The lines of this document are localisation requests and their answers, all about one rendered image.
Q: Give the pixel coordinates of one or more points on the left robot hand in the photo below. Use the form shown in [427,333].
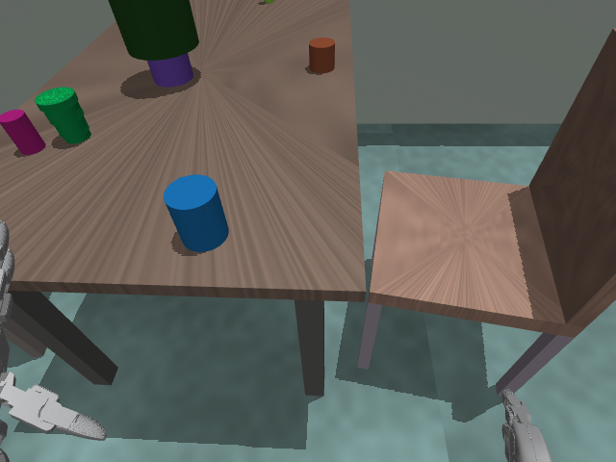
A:
[37,407]

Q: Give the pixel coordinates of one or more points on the potted plant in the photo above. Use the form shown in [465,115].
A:
[161,32]

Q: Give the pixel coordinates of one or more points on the table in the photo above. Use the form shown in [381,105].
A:
[279,140]

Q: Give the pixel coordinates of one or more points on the right robot hand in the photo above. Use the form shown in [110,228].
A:
[524,442]

